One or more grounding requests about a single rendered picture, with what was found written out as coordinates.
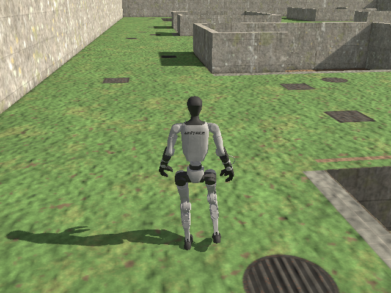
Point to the robot left shin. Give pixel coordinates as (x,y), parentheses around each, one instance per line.
(186,222)

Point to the left robot forearm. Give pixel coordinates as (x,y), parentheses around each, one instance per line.
(165,160)

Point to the left robot hand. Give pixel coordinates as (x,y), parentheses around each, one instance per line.
(161,170)

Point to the humanoid robot torso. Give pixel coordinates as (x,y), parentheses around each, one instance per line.
(195,147)

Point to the robot right upper arm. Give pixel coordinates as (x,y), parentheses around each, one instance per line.
(217,138)

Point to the right robot hand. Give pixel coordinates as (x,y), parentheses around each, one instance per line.
(230,173)

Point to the robot left upper arm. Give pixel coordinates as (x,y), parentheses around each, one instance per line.
(175,129)

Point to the right robot forearm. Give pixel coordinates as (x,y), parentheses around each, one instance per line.
(226,161)

